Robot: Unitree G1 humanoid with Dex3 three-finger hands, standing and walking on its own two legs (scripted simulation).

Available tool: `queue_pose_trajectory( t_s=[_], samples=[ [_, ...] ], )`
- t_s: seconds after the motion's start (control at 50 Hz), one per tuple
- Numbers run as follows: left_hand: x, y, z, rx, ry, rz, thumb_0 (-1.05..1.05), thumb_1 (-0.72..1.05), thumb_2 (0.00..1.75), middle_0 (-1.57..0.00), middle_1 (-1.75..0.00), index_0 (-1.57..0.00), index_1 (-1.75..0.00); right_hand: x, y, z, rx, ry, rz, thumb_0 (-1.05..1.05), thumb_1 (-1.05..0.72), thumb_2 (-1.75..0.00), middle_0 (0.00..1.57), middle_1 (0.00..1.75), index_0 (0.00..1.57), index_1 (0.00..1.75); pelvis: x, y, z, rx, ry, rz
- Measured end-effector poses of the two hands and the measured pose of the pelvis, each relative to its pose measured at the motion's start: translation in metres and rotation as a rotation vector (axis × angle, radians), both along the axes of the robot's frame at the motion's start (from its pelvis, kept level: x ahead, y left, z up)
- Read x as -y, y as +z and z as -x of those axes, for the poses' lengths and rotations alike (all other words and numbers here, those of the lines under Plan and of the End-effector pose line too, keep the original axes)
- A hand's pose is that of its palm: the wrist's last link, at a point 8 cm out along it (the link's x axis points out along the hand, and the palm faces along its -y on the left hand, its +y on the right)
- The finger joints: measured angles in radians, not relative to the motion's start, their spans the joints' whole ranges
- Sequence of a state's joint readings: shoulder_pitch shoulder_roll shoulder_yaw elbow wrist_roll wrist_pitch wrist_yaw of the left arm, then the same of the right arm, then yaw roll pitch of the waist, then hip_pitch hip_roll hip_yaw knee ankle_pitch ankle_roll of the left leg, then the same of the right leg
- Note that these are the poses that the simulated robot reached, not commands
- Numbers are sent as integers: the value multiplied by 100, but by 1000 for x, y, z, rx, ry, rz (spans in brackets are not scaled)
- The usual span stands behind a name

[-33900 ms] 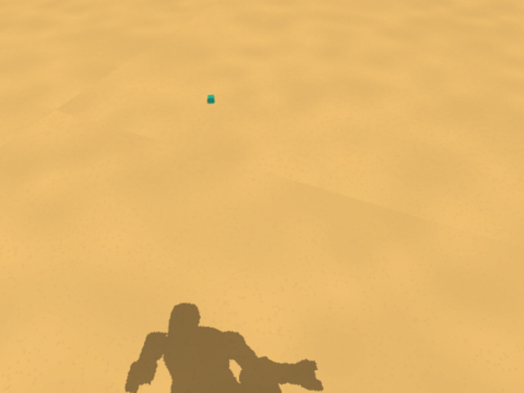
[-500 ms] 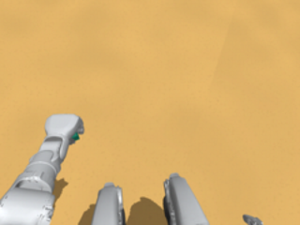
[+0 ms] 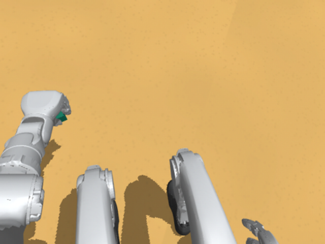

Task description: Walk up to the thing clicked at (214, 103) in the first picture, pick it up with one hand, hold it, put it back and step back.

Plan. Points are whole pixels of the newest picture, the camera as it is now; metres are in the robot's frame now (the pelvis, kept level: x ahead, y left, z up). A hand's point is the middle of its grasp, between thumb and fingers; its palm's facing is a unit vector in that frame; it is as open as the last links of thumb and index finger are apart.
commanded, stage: crouch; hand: left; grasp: from above
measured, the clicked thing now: (55, 114) +0.48 +0.23 -0.21
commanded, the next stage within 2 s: lower in 0.92 s
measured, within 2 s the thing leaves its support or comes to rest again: rests again in 1.70 s
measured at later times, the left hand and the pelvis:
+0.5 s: hand (58, 118) +0.47 +0.23 -0.24, palm faces -0.50 +0.00 -0.87, open 4.7 cm; pelvis -0.01 +0.00 -0.07, yaw -2 degrees
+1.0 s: hand (60, 116) +0.49 +0.24 -0.28, palm faces -0.47 +0.00 -0.88, open 4.7 cm; pelvis -0.01 +0.00 -0.11, yaw -4 degrees
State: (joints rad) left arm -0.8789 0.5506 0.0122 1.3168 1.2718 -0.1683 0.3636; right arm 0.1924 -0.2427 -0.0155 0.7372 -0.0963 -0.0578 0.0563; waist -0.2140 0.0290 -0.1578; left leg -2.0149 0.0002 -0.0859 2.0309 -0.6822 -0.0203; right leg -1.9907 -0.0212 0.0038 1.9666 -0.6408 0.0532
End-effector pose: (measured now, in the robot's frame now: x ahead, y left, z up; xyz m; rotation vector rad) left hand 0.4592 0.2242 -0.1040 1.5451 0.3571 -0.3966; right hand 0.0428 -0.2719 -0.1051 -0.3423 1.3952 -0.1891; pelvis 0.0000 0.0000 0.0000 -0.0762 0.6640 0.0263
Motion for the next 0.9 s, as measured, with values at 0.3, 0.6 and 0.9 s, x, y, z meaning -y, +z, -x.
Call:
queue_pose_trajectory(
  t_s=[0.3, 0.6, 0.9],
  samples=[
    [-6, -46, -23, -11, 56, -15, -13, 60, 6, -99, -5, -124, -11, 6, -38, 4, -37, 12, -16, 1, -92, -90, 20, 30, 20, 30, 3, -42, -1, 1, -14, 11],
    [-6, -93, -25, -27, 11, 9, -14, 61, 3, -99, -7, -124, -10, 0, -64, 43, -120, -3, -16, 1, -92, -90, 20, 30, 20, 30, -1, -81, 9, 35, -18, 30],
    [-9, -112, -37, -7, 34, -9, -14, 63, 0, -100, -3, -124, -6, -10, -86, 53, -127, 11, -35, 1, -92, -90, 20, 30, 20, 30, -3, -104, 11, 48, -27, 44]
  ],
)
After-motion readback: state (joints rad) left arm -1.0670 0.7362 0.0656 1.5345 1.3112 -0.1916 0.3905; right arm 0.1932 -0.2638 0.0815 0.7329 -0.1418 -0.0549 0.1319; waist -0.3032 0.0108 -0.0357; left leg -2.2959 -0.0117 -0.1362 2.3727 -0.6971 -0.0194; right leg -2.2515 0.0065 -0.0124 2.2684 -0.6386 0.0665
